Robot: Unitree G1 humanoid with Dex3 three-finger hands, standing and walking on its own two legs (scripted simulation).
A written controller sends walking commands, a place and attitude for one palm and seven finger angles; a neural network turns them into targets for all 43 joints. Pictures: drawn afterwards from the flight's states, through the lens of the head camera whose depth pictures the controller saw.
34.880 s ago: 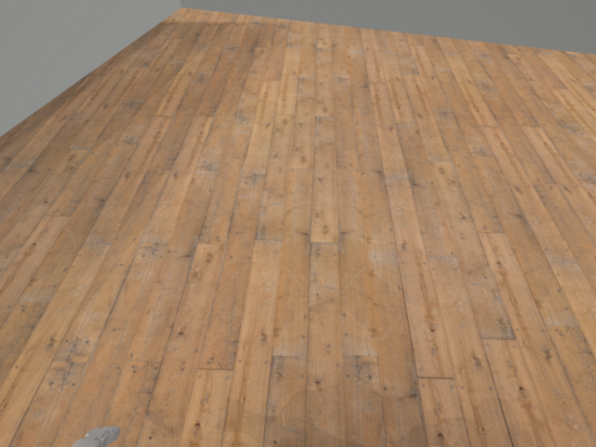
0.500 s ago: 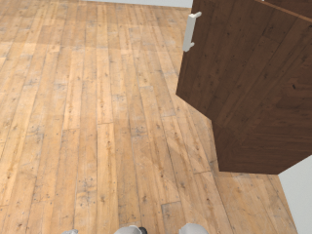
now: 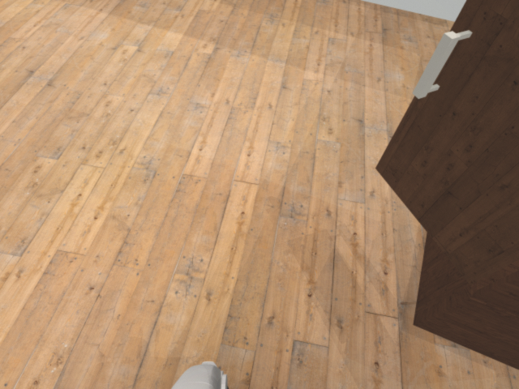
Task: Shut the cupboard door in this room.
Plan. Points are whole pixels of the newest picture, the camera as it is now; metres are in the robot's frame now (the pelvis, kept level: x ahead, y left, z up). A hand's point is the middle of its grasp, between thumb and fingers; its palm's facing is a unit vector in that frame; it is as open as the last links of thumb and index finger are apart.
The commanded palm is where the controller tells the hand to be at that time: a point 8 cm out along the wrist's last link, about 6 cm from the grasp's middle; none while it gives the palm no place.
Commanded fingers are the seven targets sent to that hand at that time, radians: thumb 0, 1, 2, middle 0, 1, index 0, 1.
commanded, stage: walk to a spot facing it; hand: left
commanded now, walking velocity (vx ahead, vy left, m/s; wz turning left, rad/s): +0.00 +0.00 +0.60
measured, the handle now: (441, 65) +0.73 -0.37 +0.06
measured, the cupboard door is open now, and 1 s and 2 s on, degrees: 48 48 48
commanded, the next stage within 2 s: turn to face it in 1.46 s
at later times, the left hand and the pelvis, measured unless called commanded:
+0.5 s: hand out of the picture +0.05 +0.20 -0.15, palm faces +0.31 -0.91 -0.26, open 7.4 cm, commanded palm none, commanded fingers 0.00 0.90 0.90 -0.20 -0.30 -0.20 -0.30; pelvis +0.02 -0.01 +0.00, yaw +18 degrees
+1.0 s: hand out of the picture +0.07 +0.27 -0.14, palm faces +0.53 -0.82 -0.24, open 7.4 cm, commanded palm none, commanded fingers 0.00 0.90 0.90 -0.20 -0.30 -0.20 -0.30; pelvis +0.08 +0.03 +0.01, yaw +34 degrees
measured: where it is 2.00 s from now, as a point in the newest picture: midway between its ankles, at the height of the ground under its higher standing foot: (179, 341)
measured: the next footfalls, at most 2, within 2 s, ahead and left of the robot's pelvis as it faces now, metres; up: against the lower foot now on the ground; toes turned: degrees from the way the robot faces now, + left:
left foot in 0.04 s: +0.06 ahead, +0.13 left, +0.00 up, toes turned +4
right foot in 0.32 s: +0.09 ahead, -0.13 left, +0.00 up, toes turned +9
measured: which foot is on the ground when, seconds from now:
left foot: up 0.00-0.02, down 0.04-0.32, up 0.34-0.62, down 0.64-1.00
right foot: down 0.00-0.04, up 0.06-0.30, down 0.32-0.64, up 0.66-1.00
